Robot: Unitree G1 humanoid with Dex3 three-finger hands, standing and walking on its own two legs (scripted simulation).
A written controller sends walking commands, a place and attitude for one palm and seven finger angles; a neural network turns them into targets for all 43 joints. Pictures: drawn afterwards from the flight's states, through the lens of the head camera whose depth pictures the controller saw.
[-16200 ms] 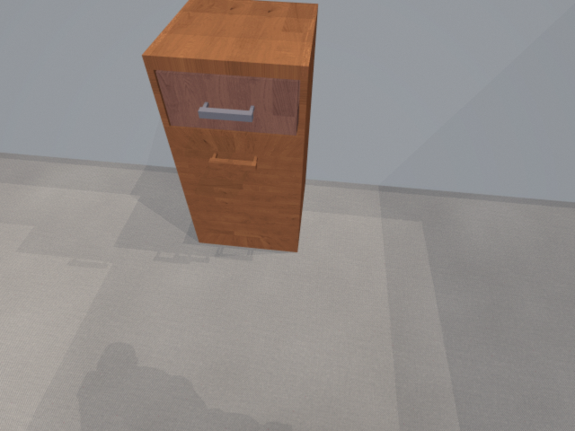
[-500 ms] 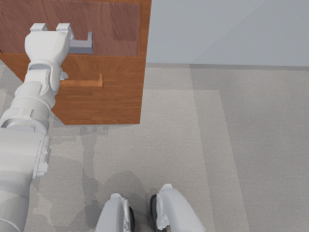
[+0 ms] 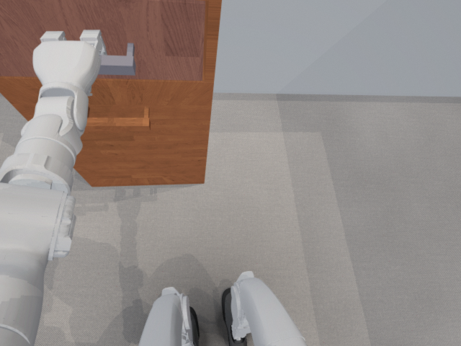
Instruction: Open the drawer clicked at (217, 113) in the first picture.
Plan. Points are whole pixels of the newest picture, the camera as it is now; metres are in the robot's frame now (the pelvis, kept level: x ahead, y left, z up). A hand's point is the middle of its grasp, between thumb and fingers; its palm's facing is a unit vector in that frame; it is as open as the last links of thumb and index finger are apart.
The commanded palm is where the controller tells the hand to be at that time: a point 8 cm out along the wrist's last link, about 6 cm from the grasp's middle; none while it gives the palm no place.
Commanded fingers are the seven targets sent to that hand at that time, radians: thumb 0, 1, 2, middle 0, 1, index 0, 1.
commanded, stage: pull the drawer open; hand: left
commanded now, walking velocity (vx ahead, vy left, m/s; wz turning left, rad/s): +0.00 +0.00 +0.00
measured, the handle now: (89, 55) +0.61 +0.17 +0.04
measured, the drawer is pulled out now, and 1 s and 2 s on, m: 0.00 0.00 0.00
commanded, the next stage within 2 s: open the thumb to release the handle in 1.24 s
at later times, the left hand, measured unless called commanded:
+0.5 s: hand (82, 88) +0.56 +0.19 +0.02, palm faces -0.06 -0.05 -1.00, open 5.5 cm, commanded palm +0.53 +0.18 +0.05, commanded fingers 0.00 0.90 0.90 -0.40 -1.35 -0.40 -1.35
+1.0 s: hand (82, 89) +0.56 +0.19 +0.02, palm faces -0.04 -0.05 -1.00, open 5.5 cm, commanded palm +0.52 +0.19 +0.05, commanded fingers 0.00 0.90 0.90 -0.40 -1.35 -0.40 -1.35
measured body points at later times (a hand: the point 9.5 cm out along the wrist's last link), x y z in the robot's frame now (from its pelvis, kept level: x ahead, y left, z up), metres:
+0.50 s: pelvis +0.04 +0.00 +0.03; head +0.19 +0.01 +0.45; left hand +0.56 +0.19 +0.08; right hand +0.04 -0.27 -0.09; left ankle +0.03 +0.06 -0.62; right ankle +0.07 -0.10 -0.62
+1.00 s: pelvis +0.07 +0.00 +0.04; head +0.21 +0.01 +0.47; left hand +0.56 +0.19 +0.08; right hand +0.11 -0.27 -0.08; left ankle +0.03 +0.06 -0.62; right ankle +0.07 -0.10 -0.62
